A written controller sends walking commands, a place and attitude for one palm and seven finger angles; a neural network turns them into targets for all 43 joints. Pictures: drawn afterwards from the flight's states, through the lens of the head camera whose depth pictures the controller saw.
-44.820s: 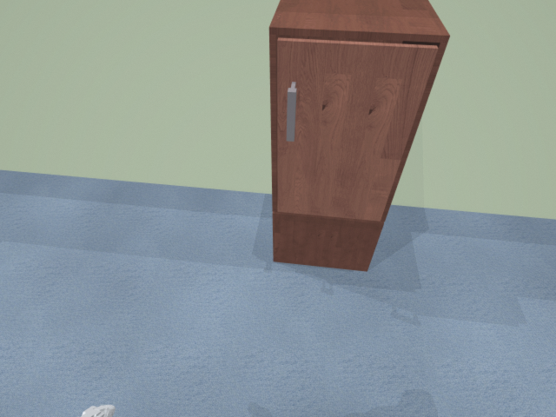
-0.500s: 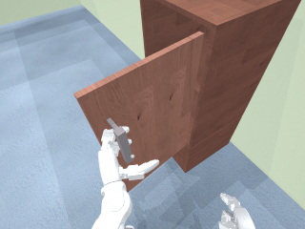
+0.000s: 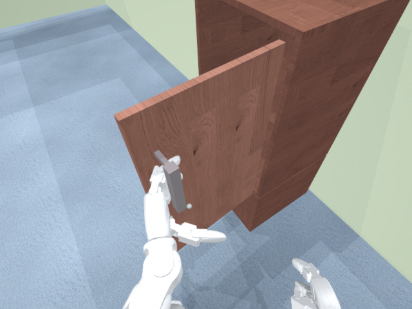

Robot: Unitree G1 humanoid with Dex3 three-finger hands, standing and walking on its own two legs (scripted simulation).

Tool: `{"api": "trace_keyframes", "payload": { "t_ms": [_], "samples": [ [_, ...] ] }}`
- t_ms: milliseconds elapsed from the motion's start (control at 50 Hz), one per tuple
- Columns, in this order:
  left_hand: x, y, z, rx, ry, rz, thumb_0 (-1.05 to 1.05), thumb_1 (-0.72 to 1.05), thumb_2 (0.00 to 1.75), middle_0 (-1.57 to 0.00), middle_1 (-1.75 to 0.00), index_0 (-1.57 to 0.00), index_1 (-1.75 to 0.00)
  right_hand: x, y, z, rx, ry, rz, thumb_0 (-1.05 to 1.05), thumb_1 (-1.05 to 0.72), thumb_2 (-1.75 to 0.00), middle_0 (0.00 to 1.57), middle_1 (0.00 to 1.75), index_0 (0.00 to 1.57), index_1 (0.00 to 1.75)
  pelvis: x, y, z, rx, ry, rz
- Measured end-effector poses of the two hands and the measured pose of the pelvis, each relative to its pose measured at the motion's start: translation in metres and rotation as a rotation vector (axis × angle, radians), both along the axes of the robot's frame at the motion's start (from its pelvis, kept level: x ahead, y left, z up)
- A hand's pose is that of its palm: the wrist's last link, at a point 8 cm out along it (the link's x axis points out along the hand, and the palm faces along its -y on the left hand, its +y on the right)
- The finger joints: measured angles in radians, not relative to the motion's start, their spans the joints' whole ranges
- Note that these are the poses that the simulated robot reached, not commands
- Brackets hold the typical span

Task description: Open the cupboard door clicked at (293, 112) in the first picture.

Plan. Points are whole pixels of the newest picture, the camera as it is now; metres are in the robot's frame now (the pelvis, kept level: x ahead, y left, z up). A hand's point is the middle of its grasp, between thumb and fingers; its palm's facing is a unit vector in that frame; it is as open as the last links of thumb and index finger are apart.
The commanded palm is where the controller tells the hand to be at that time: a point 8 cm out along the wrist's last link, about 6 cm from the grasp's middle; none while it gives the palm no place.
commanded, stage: slide the hand sideways off the handle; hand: left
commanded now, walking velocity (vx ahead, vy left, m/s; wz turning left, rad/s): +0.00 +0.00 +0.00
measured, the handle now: (170, 182) +0.35 +0.09 +0.06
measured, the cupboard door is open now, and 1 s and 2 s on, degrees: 95 98 98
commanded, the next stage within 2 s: draw the hand back to the body in 1.14 s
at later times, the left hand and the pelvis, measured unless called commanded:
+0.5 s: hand (181, 232) +0.25 +0.06 +0.06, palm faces -0.13 -0.99 +0.00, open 16.1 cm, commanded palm +0.22 +0.12 +0.06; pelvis +0.00 +0.02 +0.00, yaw -2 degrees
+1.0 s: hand (147, 252) +0.21 +0.11 +0.06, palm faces -0.03 -1.00 -0.02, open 16.1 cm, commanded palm +0.18 +0.17 +0.06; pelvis +0.02 +0.00 -0.01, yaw -1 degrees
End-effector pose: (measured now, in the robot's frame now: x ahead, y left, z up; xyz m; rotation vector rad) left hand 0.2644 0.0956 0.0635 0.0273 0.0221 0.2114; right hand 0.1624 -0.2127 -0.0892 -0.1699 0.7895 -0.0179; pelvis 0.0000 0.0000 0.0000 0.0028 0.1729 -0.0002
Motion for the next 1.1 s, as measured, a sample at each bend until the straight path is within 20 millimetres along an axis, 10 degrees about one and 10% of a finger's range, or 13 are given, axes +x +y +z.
{"api": "trace_keyframes", "payload": {
  "t_ms": [160,640,1100],
  "samples": [
    [-0.014,0.006,-0.001,-0.009,-0.026,-0.423,-0.02,-0.49,0.3,-0.22,-0.38,-0.16,-0.39,-0.013,0.001,0.0,-0.005,-0.016,-0.042,0.01,-0.91,-0.9,0.2,0.3,0.2,0.3,-0.007,0.012,-0.002,-0.011,-0.015,-0.004],
    [-0.041,0.027,0.001,-0.043,-0.011,-0.321,-0.02,-0.5,0.3,-0.2,-0.32,-0.21,-0.33,-0.001,0.018,0.011,0.012,-0.055,-0.033,0.01,-0.91,-0.9,0.2,0.3,0.2,0.3,0.003,0.021,-0.004,-0.011,-0.003,-0.031],
    [-0.084,0.08,0.001,-0.004,0.021,-0.232,-0.02,-0.49,0.3,-0.16,-0.3,-0.17,-0.31,0.017,-0.014,0.007,-0.033,-0.093,-0.048,0.01,-0.91,-0.9,0.2,0.3,0.2,0.3,0.013,0.003,-0.013,-0.009,0.035,-0.011]
  ]
}}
